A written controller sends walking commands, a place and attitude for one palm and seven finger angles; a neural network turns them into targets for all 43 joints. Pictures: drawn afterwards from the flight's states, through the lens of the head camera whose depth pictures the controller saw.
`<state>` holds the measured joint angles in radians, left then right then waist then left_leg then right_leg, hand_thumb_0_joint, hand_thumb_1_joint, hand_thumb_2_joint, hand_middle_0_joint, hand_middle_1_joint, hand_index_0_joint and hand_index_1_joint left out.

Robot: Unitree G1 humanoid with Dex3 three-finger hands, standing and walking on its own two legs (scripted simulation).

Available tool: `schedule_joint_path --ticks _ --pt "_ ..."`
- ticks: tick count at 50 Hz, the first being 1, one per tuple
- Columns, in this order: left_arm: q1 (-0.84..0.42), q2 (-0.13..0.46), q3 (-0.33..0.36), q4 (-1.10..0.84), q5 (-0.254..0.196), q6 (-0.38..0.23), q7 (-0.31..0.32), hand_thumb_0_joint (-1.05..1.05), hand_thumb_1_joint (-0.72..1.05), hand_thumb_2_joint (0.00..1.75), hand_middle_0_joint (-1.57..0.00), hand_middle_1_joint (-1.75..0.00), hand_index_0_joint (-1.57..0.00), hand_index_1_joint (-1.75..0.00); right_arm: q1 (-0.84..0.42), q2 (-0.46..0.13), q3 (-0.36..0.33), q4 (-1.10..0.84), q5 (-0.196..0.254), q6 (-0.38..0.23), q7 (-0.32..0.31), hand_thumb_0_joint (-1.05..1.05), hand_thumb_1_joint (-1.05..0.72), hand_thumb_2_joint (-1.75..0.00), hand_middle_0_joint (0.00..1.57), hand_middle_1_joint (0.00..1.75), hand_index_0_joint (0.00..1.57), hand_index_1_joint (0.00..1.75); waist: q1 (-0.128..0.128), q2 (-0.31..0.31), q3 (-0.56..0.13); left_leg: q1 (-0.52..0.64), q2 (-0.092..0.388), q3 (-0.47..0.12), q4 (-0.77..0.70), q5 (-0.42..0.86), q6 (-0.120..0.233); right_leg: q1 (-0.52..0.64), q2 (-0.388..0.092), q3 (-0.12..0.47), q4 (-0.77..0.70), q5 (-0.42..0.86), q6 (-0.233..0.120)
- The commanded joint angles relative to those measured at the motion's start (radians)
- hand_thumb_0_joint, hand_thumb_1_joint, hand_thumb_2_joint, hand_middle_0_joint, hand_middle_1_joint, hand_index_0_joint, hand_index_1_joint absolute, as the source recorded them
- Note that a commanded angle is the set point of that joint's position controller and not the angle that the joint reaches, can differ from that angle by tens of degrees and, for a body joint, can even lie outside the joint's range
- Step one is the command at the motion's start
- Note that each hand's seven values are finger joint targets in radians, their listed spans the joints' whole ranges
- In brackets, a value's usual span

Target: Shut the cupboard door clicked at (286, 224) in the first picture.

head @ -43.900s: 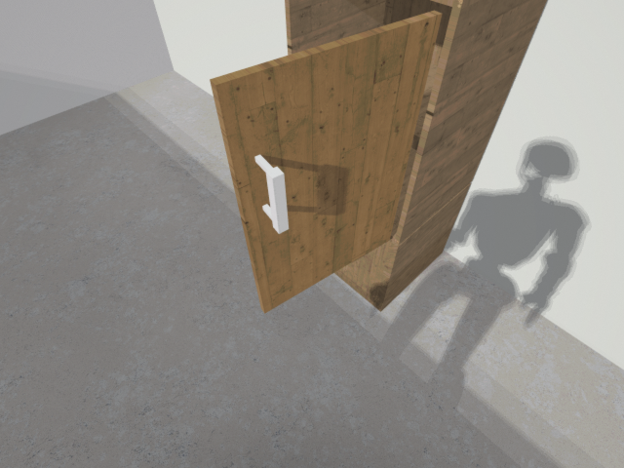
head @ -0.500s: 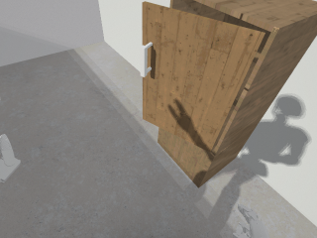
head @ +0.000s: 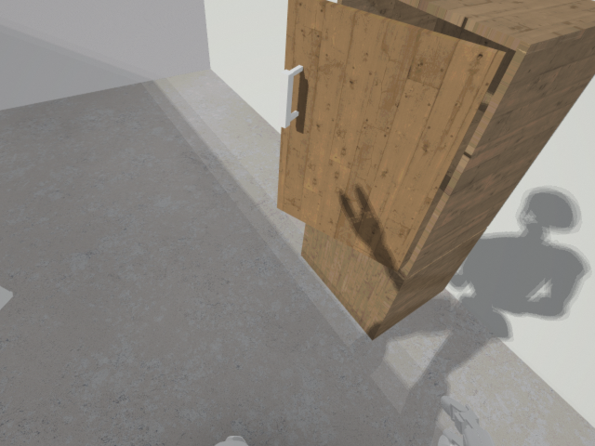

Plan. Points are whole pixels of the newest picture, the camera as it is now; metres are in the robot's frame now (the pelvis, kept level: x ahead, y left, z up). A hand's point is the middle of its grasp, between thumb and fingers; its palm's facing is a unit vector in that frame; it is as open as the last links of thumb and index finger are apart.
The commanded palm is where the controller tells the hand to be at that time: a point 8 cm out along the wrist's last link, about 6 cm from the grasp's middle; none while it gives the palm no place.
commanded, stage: step back with the hand held close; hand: left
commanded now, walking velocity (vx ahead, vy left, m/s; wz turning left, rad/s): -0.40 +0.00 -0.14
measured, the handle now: (291, 96) +0.80 +0.05 +0.08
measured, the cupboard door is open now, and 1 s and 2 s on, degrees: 22 22 22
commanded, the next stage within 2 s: stop stepping back and stand still in 0.10 s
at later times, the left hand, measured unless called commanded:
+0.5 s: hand out of the picture +0.18 +0.31 +0.18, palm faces +0.45 -0.84 -0.30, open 7.4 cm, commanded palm +0.10 +0.33 +0.20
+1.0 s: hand out of the picture +0.15 +0.30 +0.17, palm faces +0.41 -0.86 -0.30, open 7.4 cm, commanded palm none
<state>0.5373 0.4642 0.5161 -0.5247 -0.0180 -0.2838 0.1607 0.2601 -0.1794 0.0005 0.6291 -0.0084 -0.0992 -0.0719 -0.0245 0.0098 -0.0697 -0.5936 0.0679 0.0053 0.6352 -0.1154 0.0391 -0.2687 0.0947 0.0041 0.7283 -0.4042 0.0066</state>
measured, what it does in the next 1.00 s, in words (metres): steps on the spot: left foot, then right foot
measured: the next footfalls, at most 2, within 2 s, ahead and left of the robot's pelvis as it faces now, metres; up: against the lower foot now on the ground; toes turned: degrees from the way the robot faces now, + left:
left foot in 0.40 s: +0.09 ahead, +0.11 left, +0.00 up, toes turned -6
right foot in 0.72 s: -0.08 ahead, -0.05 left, +0.00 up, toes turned -7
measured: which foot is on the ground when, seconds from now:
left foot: down 0.00-0.28, up 0.30-0.38, down 0.40-0.78, up 0.80-0.98, down 1.00-1.00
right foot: down 0.00-0.44, up 0.46-0.70, down 0.72-1.00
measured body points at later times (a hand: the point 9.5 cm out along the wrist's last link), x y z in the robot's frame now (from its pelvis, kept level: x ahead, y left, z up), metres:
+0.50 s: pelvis -0.06 +0.04 +0.01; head -0.08 +0.09 +0.46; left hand +0.15 +0.36 +0.19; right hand +0.05 -0.23 -0.05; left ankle +0.05 +0.11 -0.72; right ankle -0.11 -0.11 -0.71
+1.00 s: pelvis -0.08 +0.06 +0.01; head -0.13 +0.07 +0.46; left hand +0.12 +0.34 +0.19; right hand +0.00 -0.22 -0.08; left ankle -0.02 +0.18 -0.72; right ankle -0.14 -0.02 -0.72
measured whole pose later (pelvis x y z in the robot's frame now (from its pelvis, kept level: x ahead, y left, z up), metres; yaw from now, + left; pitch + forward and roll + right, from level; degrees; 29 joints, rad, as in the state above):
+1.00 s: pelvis -0.08 +0.06 +0.01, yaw -6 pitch -2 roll -2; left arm 0.46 0.34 0.35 -0.37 -0.03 -0.13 0.19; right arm 0.33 -0.25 0.01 0.71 0.00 -0.06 -0.09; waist 0.00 0.00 -0.10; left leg -0.33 0.07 0.01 0.61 -0.25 0.00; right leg -0.12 0.04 -0.13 0.54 -0.39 -0.06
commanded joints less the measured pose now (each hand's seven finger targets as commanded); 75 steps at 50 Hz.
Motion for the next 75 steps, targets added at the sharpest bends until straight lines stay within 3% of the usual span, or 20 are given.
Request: schedule_joint_path --ticks 1,6,11,14,17,20,24,29,34,39,49,50,51,54,57,59,62,66,68,75 --pt "-0.083 0.128 0.045 -0.218 -0.032 -0.074 -0.001 0.0 0.9 0.9 -0.2 -0.3 -0.2 -0.3 -0.126 -0.147 -0.056 -0.11 -0.006 -0.086 0.0 0.0 -0.9 -0.9 0.2 0.3 0.2 0.3 0.011 0.153 -0.024 0.18 0.136 -0.154 -0.266 -0.244 0.011 -0.023 -0.084 0.076 -0.295 0.123 -0.032" --pt "-0.167 0.213 0.056 -0.266 -0.039 -0.073 0.009 0.0 0.9 0.9 -0.2 -0.3 -0.2 -0.3 -0.143 -0.135 -0.069 -0.104 0.029 -0.083 -0.028 0.0 -0.9 -0.9 0.2 0.3 0.2 0.3 0.001 -0.117 -0.311 0.595 0.026 0.067 -0.056 0.352 -0.03 -0.05 -0.17 0.112 -0.242 0.978 0.109" --pt "-0.062 0.199 0.069 -0.126 -0.052 -0.049 -0.009 0.0 0.9 0.9 -0.2 -0.3 -0.2 -0.3 -0.195 -0.122 -0.048 -0.144 0.018 -0.043 -0.025 0.0 -0.9 -0.9 0.2 0.3 0.2 0.3 0.003 0.04 -0.034 0.466 0.033 0.044 -0.108 -0.108 -0.045 -0.253 -0.168 0.151 -0.392 0.175 0.013" --pt "-0.067 0.196 0.041 -0.054 -0.04 -0.023 0.004 0.0 0.9 0.9 -0.2 -0.3 -0.2 -0.3 -0.159 -0.134 -0.051 -0.131 0.011 -0.01 -0.022 0.0 -0.9 -0.9 0.2 0.3 0.2 0.3 -0.002 -0.091 0.147 0.465 -0.06 0.009 0.255 -0.23 -0.094 -0.575 -0.322 0.316 -0.614 -0.421 -0.15" --pt "-0.159 0.165 0.001 -0.036 -0.025 0.007 0.012 0.0 0.9 0.9 -0.2 -0.3 -0.2 -0.3 -0.127 -0.138 -0.029 -0.141 0.007 0.004 -0.025 0.0 -0.9 -0.9 0.2 0.3 0.2 0.3 -0.02 -0.118 0.211 0.374 -0.012 -0.066 0.183 -0.201 -0.059 -0.5 -0.285 0.181 -0.507 -0.252 -0.131" --pt "-0.321 0.137 -0.044 -0.032 -0.026 0.02 0.003 0.0 0.9 0.9 -0.2 -0.3 -0.2 -0.3 -0.141 -0.182 -0.029 -0.147 0.023 -0.026 -0.043 0.0 -0.9 -0.9 0.2 0.3 0.2 0.3 -0.013 0.113 0.258 0.201 0.072 -0.225 -0.338 -0.343 -0.03 -0.223 -0.08 -0.001 -0.241 -0.108 -0.015" --pt "-0.238 0.129 -0.024 -0.19 -0.023 -0.001 0.006 0.0 0.9 0.9 -0.2 -0.3 -0.2 -0.3 -0.102 -0.174 -0.036 -0.158 0.007 -0.079 -0.025 0.0 -0.9 -0.9 0.2 0.3 0.2 0.3 0.011 0.328 0.008 0.275 0.193 -0.44 -0.578 -0.643 -0.05 -0.058 -0.01 0.04 0.017 -0.085 -0.002" --pt "0.034 0.146 0.012 -0.436 -0.038 0.028 -0.004 0.0 0.9 0.9 -0.2 -0.3 -0.2 -0.3 -0.09 -0.144 -0.045 -0.191 0.0 -0.104 0.028 0.0 -0.9 -0.9 0.2 0.3 0.2 0.3 0.031 0.249 -0.219 0.486 0.134 -0.196 -0.482 -0.312 -0.054 0.029 0.013 -0.043 -0.081 -0.035 -0.008" --pt "0.146 0.18 0.076 -0.236 -0.059 0.084 0.008 0.0 0.9 0.9 -0.2 -0.3 -0.2 -0.3 -0.092 -0.132 -0.026 -0.17 -0.015 -0.03 0.003 0.0 -0.9 -0.9 0.2 0.3 0.2 0.3 0.002 0.253 -0.084 0.235 0.072 -0.091 -0.467 -0.422 -0.097 0.23 0.005 -0.107 -0.339 -0.033 -0.044" --pt "-0.012 0.186 0.071 -0.075 -0.065 0.125 0.019 0.0 0.9 0.9 -0.2 -0.3 -0.2 -0.3 -0.094 -0.126 -0.029 -0.132 0.0 0.035 -0.008 0.0 -0.9 -0.9 0.2 0.3 0.2 0.3 0.005 -0.173 0.046 0.219 -0.031 -0.016 0.117 -0.223 -0.07 -0.1 -0.383 0.28 -0.593 -0.218 -0.191" --pt "-0.264 0.128 -0.07 -0.166 -0.003 0.063 0.035 0.0 0.9 0.9 -0.2 -0.3 -0.2 -0.3 -0.123 -0.152 -0.026 -0.115 0.013 -0.045 -0.028 0.0 -0.9 -0.9 0.2 0.3 0.2 0.3 0.021 0.033 0.117 0.357 -0.003 0.018 -0.14 -0.022 -0.01 -0.044 -0.247 0.077 -0.346 0.304 -0.063" --pt "-0.164 -0.049 -0.422 0.6 0.053 0.173 -0.092 0.0 0.9 0.9 -0.2 -0.3 -0.2 -0.3 -0.109 -0.318 -0.068 0.03 -0.007 -0.103 0.07 0.0 -0.9 -0.9 0.2 0.3 0.2 0.3 -0.047 0.119 0.109 0.458 0.127 -0.117 -0.067 0.45 0.026 -0.218 -0.231 -0.106 -0.038 0.369 -0.038" --pt "-0.142 -0.083 -0.421 0.615 0.037 0.277 -0.137 0.0 0.9 0.9 -0.2 -0.3 -0.2 -0.3 -0.054 -0.366 -0.068 0.014 0.004 -0.004 0.075 0.0 -0.9 -0.9 0.2 0.3 0.2 0.3 0.001 0.176 0.046 0.372 0.206 -0.229 -0.125 0.619 0.103 -0.134 -0.168 -0.043 0.033 0.137 -0.006" --pt "-0.201 -0.128 -0.437 0.693 0.034 0.317 -0.149 0.0 0.9 0.9 -0.2 -0.3 -0.2 -0.3 -0.07 -0.279 -0.043 0.004 -0.018 0.045 0.056 0.0 -0.9 -0.9 0.2 0.3 0.2 0.3 0.009 0.144 0.035 0.235 0.208 -0.269 -0.236 0.388 0.145 -0.08 -0.114 0.008 0.135 -0.171 -0.001" --pt "-0.179 -0.065 -0.447 0.873 0.041 0.293 -0.156 0.0 0.9 0.9 -0.2 -0.3 -0.2 -0.3 -0.11 -0.267 -0.032 -0.002 -0.013 0.064 0.056 0.0 -0.9 -0.9 0.2 0.3 0.2 0.3 0.057 -0.1 -0.092 0.255 0.095 -0.153 -0.109 0.182 0.054 0.127 -0.139 0.02 -0.203 0.15 -0.02" --pt "-0.223 -0.025 -0.455 0.995 0.046 0.285 -0.156 0.0 0.9 0.9 -0.2 -0.3 -0.2 -0.3 -0.092 -0.183 -0.025 0.028 -0.006 0.085 0.064 0.0 -0.9 -0.9 0.2 0.3 0.2 0.3 0.027 -0.237 -0.081 0.235 -0.052 -0.042 -0.005 -0.171 -0.034 0.035 -0.318 0.201 -0.363 0.155 -0.094" --pt "-0.342 -0.05 -0.474 1.113 0.045 0.294 -0.144 0.0 0.9 0.9 -0.2 -0.3 -0.2 -0.3 -0.058 -0.17 -0.032 0.115 -0.021 0.117 0.063 0.0 -0.9 -0.9 0.2 0.3 0.2 0.3 -0.013 -0.131 0.03 0.325 -0.062 -0.008 0.086 -0.234 -0.044 -0.155 -0.317 0.193 -0.424 -0.012 -0.157" --pt "-0.253 -0.133 -0.476 1.271 0.036 0.284 -0.14 0.0 0.9 0.9 -0.2 -0.3 -0.2 -0.3 -0.027 -0.16 -0.024 0.194 -0.019 0.097 0.051 0.0 -0.9 -0.9 0.2 0.3 0.2 0.3 0.007 0.102 -0.02 0.386 0.04 -0.112 -0.133 0.163 -0.011 -0.003 -0.185 0.053 -0.269 0.265 -0.054" --pt "-0.211 -0.143 -0.479 1.339 0.036 0.295 -0.136 0.0 0.9 0.9 -0.2 -0.3 -0.2 -0.3 -0.039 -0.155 -0.026 0.233 -0.016 0.107 0.051 0.0 -0.9 -0.9 0.2 0.3 0.2 0.3 0.025 0.152 0.023 0.309 0.045 -0.122 -0.205 -0.061 -0.009 0.035 -0.173 0.052 -0.332 0.087 -0.053" --pt "-0.178 -0.147 -0.487 1.503 0.033 0.29 -0.141 0.0 0.9 0.9 -0.2 -0.3 -0.2 -0.3 0.03 -0.134 -0.034 0.341 -0.007 0.112 0.044 0.0 -0.9 -0.9 0.2 0.3 0.2 0.3 0.02 0.041 0.11 0.326 0.03 -0.115 -0.293 -0.202 -0.013 0.015 -0.17 0.057 -0.407 0.048 -0.06"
